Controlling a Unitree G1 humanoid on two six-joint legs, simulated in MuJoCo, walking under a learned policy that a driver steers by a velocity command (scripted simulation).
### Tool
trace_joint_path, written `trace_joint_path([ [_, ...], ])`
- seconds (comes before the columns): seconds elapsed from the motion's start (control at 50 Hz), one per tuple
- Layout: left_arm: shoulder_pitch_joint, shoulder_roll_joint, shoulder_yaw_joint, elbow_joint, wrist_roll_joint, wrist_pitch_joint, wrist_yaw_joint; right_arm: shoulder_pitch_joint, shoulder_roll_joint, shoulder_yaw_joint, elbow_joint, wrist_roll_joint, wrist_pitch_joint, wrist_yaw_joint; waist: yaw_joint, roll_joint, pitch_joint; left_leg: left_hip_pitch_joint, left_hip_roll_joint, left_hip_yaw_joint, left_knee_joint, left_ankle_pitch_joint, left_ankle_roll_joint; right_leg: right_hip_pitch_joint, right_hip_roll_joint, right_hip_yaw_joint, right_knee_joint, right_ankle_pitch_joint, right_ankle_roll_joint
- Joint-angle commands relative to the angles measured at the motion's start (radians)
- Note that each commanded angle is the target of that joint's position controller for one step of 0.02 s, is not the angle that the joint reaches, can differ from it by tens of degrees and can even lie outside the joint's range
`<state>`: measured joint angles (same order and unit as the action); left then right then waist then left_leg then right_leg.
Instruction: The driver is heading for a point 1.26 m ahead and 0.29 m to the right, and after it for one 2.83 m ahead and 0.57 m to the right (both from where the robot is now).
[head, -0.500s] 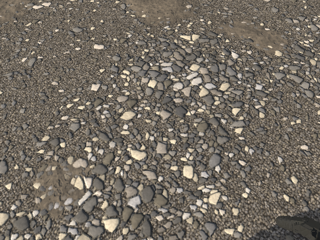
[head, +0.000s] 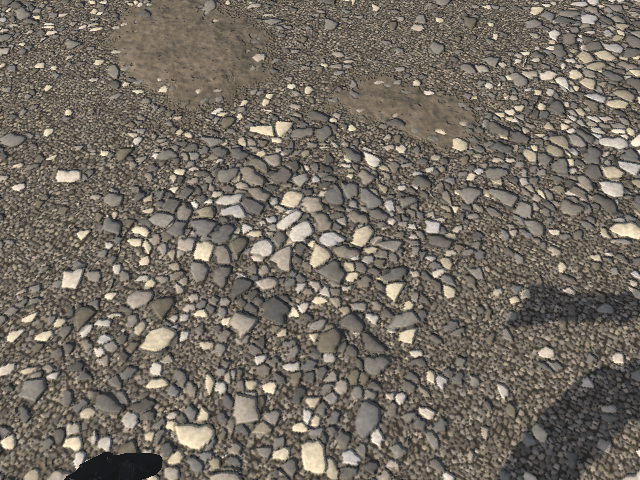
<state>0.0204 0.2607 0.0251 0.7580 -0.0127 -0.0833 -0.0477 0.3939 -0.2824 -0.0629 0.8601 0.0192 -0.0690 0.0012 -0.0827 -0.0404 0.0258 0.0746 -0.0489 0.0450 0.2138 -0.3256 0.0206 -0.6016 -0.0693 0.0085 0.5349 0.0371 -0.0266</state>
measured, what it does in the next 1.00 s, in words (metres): walks ahead: right foot, then left foot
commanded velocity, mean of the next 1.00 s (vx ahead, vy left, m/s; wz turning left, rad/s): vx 0.50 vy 0.00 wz -0.16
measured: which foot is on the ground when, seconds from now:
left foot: down 0.00-0.08, up 0.10-0.58, down 0.60-1.00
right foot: up 0.00-0.04, down 0.06-0.60, up 0.62-1.00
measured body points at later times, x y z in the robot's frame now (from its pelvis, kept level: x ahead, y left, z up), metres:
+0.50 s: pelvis +0.28 -0.02 +0.01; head +0.31 -0.02 +0.46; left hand +0.29 +0.26 -0.12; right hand +0.49 -0.26 -0.09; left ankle +0.47 +0.13 -0.70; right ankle +0.18 -0.12 -0.73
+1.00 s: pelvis +0.56 +0.01 +0.01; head +0.58 +0.00 +0.45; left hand +0.78 +0.22 -0.10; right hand +0.54 -0.28 -0.13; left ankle +0.48 +0.12 -0.73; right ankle +0.70 -0.18 -0.69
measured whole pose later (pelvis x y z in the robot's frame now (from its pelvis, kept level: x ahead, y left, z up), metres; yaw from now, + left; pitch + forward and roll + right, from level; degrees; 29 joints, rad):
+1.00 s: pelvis +0.56 +0.01 +0.01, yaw -12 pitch +1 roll +3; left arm 0.13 0.27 0.06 0.78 -0.02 -0.03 -0.03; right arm 0.30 -0.27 -0.07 0.89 -0.01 -0.09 -0.01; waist -0.07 -0.04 0.03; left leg 0.05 -0.02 0.24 0.21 -0.27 0.02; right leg -0.67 -0.12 0.02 0.72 0.02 -0.02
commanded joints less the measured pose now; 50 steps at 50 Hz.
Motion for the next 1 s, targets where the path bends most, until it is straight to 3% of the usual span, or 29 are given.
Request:
trace_joint_path([
  [0.02,-0.011,0.132,0.039,-0.070,-0.002,-0.019,-0.006,-0.010,-0.188,-0.045,-0.034,0.001,0.008,-0.011,0.076,0.128,-0.001,0.020,0.304,-0.117,0.085,0.642,0.138,0.084,0.037,-0.028,-0.031,-0.104,-0.045],
  [0.04,0.115,0.164,0.060,-0.035,-0.001,-0.019,0.000,-0.024,-0.184,-0.041,-0.035,-0.002,0.016,-0.014,0.145,0.126,-0.081,0.001,0.264,-0.081,0.242,0.794,0.115,0.257,0.073,-0.063,-0.051,-0.101,-0.073],
  [0.06,0.289,0.219,0.082,0.009,0.004,-0.016,0.010,-0.016,-0.152,-0.025,-0.047,-0.013,0.019,-0.018,0.212,0.098,-0.214,-0.138,0.213,-0.044,0.478,0.703,0.081,0.544,0.009,-0.001,-0.006,-0.067,-0.117],
  [0.08,0.407,0.324,0.108,0.027,0.023,-0.010,0.016,0.110,-0.042,0.010,-0.074,-0.016,0.001,-0.008,0.181,-0.124,-0.384,-0.558,0.065,-0.008,0.892,0.294,0.002,0.967,-0.260,0.453,-0.025,-0.225,-0.280],
  [0.1,0.428,0.254,0.088,0.037,0.005,-0.007,0.013,0.086,-0.055,0.011,-0.056,-0.009,-0.021,-0.005,0.199,-0.200,-0.454,-0.719,-0.010,-0.145,1.055,-0.244,-0.006,1.028,-0.320,0.747,-0.205,-0.351,-0.318],
  [0.12,0.358,0.207,0.070,0.029,-0.002,-0.006,0.014,-0.004,-0.141,-0.012,-0.082,0.020,-0.037,0.003,0.198,-0.136,-0.291,-0.829,0.054,-0.175,1.127,-0.214,0.010,0.915,-0.293,0.626,-0.233,-0.427,-0.264],
  [0.14,0.286,0.178,0.061,0.013,0.002,-0.005,0.017,-0.078,-0.145,-0.010,-0.104,0.027,-0.044,0.002,0.174,-0.067,-0.179,-0.836,0.109,-0.138,1.094,-0.126,0.022,0.763,-0.258,0.491,-0.251,-0.387,-0.231],
  [0.16,0.225,0.149,0.052,0.008,0.010,-0.006,0.016,-0.117,-0.136,-0.011,-0.111,0.011,-0.042,-0.002,0.141,-0.013,-0.093,-0.804,0.149,-0.117,1.023,-0.049,0.020,0.610,-0.219,0.391,-0.286,-0.305,-0.216],
  [0.18,0.188,0.121,0.044,0.002,0.021,-0.012,0.014,-0.105,-0.130,-0.017,-0.106,0.000,-0.031,-0.005,0.103,-0.033,-0.065,-0.736,0.184,-0.126,0.964,0.006,0.019,0.511,-0.184,0.323,-0.317,-0.236,-0.201],
  [0.22,0.171,0.119,0.046,0.008,0.022,-0.023,0.012,-0.059,-0.091,-0.012,-0.087,-0.005,-0.007,-0.007,0.069,-0.048,-0.058,-0.658,0.198,-0.119,0.922,0.052,0.003,0.420,-0.156,0.251,-0.371,-0.157,-0.213],
  [0.26,0.186,0.141,0.052,0.026,0.017,-0.033,0.016,-0.087,-0.079,-0.009,-0.098,-0.012,0.005,-0.012,0.062,-0.032,-0.030,-0.688,0.206,-0.112,0.855,0.112,-0.018,0.394,-0.150,0.189,-0.406,-0.080,-0.226],
  [0.32,0.228,0.159,0.056,0.049,0.013,-0.027,0.032,-0.190,-0.070,-0.005,-0.127,-0.018,0.000,-0.011,0.087,-0.009,-0.001,-0.749,0.207,-0.103,0.675,0.276,-0.040,0.432,-0.129,0.116,-0.421,-0.006,-0.211],
  [0.38,0.271,0.175,0.058,0.067,0.004,-0.018,0.041,-0.296,-0.043,0.007,-0.150,-0.014,-0.013,0.002,0.128,-0.007,0.020,-0.707,0.173,-0.066,0.474,0.420,-0.038,0.449,-0.099,0.052,-0.426,-0.012,-0.180],
  [0.48,0.362,0.193,0.064,0.115,-0.006,0.008,0.046,-0.428,-0.050,0.012,-0.199,-0.001,-0.026,0.031,0.172,-0.009,0.054,-0.735,0.138,-0.058,0.326,0.392,-0.012,0.606,-0.163,0.068,-0.370,-0.008,-0.174],
  [0.54,0.359,0.207,0.072,0.126,-0.011,0.025,0.053,-0.405,-0.082,0.002,-0.205,-0.004,-0.032,0.042,0.133,-0.030,0.031,-0.666,0.113,-0.055,0.284,0.277,0.027,0.679,-0.197,0.092,-0.284,0.133,-0.148],
  [0.56,0.340,0.215,0.073,0.124,-0.012,0.029,0.055,-0.339,-0.104,-0.010,-0.191,-0.006,-0.035,0.040,0.087,-0.040,-0.007,-0.561,0.084,-0.034,0.265,0.250,0.043,0.675,-0.182,0.088,-0.206,0.276,-0.136],
  [0.58,0.323,0.200,0.067,0.119,-0.009,0.034,0.055,-0.194,-0.144,-0.033,-0.147,-0.009,-0.037,0.032,0.011,-0.025,-0.098,-0.350,0.062,-0.013,0.242,0.273,0.070,0.628,-0.131,0.058,-0.042,0.369,-0.111],
  [0.6,0.323,0.150,0.045,0.094,0.009,0.032,0.055,-0.013,-0.213,-0.055,-0.111,-0.023,-0.035,0.020,-0.058,0.044,-0.254,-0.033,0.201,-0.147,0.296,0.304,0.126,0.440,-0.071,0.022,0.233,0.180,-0.076],
  [0.62,0.459,0.027,0.010,0.080,0.006,0.011,0.048,0.052,-0.295,-0.076,-0.092,-0.029,-0.027,0.017,-0.002,0.299,-0.392,0.341,0.452,-0.597,0.228,0.107,0.272,0.018,0.109,-0.017,0.607,-0.406,-0.002],
  [0.64,0.414,0.112,0.028,0.097,-0.015,-0.006,0.045,0.062,-0.194,-0.049,-0.099,-0.023,-0.025,0.017,-0.044,0.256,-0.408,0.319,0.467,-0.730,0.122,-0.010,0.262,-0.086,0.097,0.129,0.738,-0.615,-0.006],
  [0.66,0.327,0.178,0.050,0.067,-0.041,-0.013,0.044,-0.005,-0.151,-0.033,-0.102,-0.022,-0.026,0.013,-0.039,0.202,-0.249,0.198,0.436,-0.575,0.098,-0.010,0.214,-0.153,0.047,0.131,0.774,-0.548,-0.016],
  [0.68,0.274,0.172,0.050,0.052,-0.039,-0.013,0.048,-0.076,-0.127,-0.025,-0.108,-0.023,-0.028,0.011,-0.009,0.146,-0.164,0.063,0.401,-0.452,0.072,0.061,0.188,-0.135,-0.004,0.101,0.741,-0.460,-0.015],
  [0.7,0.250,0.161,0.055,0.050,-0.024,-0.007,0.052,-0.131,-0.095,-0.018,-0.106,-0.025,-0.032,0.014,0.018,0.124,-0.094,-0.054,0.364,-0.360,0.032,0.126,0.175,-0.106,-0.032,0.097,0.687,-0.398,-0.010],
  [0.74,0.299,0.126,0.060,0.065,-0.023,0.023,0.052,-0.185,-0.065,-0.013,-0.100,-0.034,-0.046,0.016,0.071,0.156,-0.058,-0.179,0.320,-0.233,-0.034,0.201,0.159,-0.001,-0.067,0.104,0.637,-0.326,-0.001],
  [0.8,0.278,0.085,0.057,0.045,-0.020,0.053,0.054,-0.197,-0.089,-0.024,-0.075,-0.035,-0.060,0.011,0.093,0.122,-0.009,-0.232,0.318,-0.109,-0.084,0.312,0.170,-0.032,-0.077,0.104,0.581,-0.255,0.017],
  [0.84,0.236,0.080,0.058,0.024,-0.014,0.056,0.052,-0.185,-0.103,-0.030,-0.059,-0.038,-0.058,0.002,0.087,0.104,0.010,-0.211,0.311,-0.041,-0.096,0.352,0.169,-0.080,-0.076,0.108,0.491,-0.163,0.027],
  [0.92,0.118,0.055,0.046,-0.018,-0.008,0.044,0.026,-0.167,-0.132,-0.038,-0.043,-0.031,-0.044,-0.013,0.047,0.085,0.038,-0.177,0.287,0.082,-0.107,0.379,0.144,-0.055,-0.060,0.034,0.254,0.011,0.021],
  [1.0,0.001,0.049,0.039,-0.081,-0.008,0.044,0.003,-0.100,-0.160,-0.050,-0.012,-0.014,-0.018,-0.018,0.006,0.070,0.076,-0.042,0.331,0.128,-0.070,0.429,0.136,-0.097,-0.044,-0.019,0.134,-0.020,-0.008],
])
